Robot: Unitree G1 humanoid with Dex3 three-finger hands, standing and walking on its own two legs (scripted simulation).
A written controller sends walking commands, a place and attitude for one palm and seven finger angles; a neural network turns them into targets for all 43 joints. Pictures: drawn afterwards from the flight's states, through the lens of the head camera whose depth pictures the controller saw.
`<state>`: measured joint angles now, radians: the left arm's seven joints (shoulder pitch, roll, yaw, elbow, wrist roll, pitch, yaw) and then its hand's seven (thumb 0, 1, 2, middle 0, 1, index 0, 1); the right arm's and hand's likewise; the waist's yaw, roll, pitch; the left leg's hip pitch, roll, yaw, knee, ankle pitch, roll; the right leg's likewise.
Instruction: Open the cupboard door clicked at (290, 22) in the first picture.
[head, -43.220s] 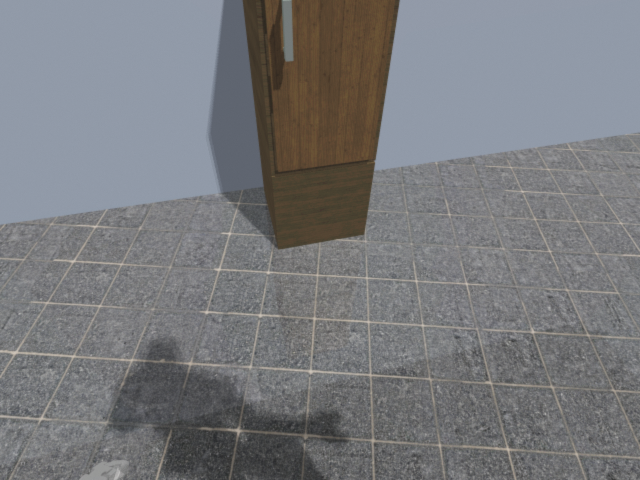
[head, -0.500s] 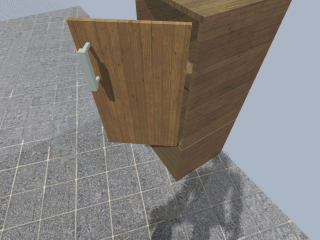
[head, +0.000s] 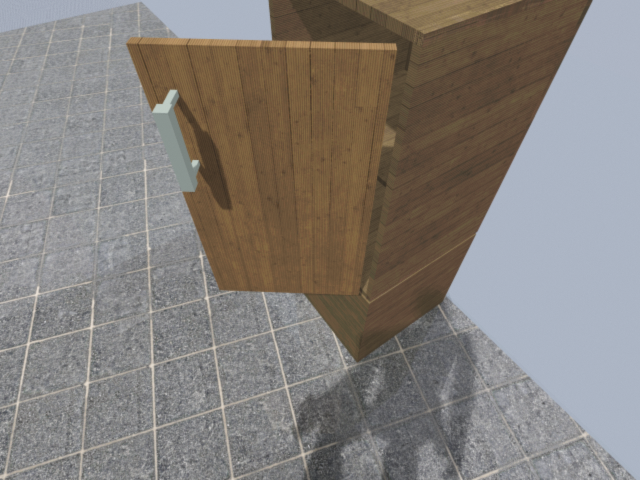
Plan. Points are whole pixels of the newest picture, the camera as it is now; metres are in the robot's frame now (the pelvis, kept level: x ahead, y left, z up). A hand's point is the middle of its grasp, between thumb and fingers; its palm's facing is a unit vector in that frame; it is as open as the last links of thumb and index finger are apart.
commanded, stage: come to a stop and stand still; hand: left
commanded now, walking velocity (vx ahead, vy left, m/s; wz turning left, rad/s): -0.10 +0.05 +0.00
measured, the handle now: (181, 142) +0.54 +0.23 +0.12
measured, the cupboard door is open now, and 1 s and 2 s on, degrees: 53 53 53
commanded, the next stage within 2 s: look again from close up in 0.80 s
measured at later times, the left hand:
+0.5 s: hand out of the picture +0.00 +0.15 -0.17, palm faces +0.03 -0.98 -0.21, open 7.3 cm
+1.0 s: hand out of the picture -0.05 +0.12 -0.17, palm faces +0.02 -0.99 -0.16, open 7.4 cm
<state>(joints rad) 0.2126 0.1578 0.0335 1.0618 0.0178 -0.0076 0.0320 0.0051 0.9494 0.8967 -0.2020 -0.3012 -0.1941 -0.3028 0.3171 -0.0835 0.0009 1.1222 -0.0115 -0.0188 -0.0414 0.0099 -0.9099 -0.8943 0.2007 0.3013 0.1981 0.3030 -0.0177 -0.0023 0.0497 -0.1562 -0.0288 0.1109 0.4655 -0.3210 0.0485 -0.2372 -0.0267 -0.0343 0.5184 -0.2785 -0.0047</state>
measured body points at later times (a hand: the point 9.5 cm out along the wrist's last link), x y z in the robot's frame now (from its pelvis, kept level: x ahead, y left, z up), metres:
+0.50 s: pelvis -0.03 -0.03 +0.00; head -0.01 -0.03 +0.45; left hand -0.01 +0.20 -0.15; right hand -0.01 -0.25 -0.16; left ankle -0.04 +0.08 -0.74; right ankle -0.01 -0.11 -0.74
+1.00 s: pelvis -0.03 -0.03 +0.00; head -0.01 -0.04 +0.45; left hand -0.05 +0.17 -0.16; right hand -0.05 -0.24 -0.16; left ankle -0.04 +0.08 -0.74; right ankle -0.01 -0.11 -0.74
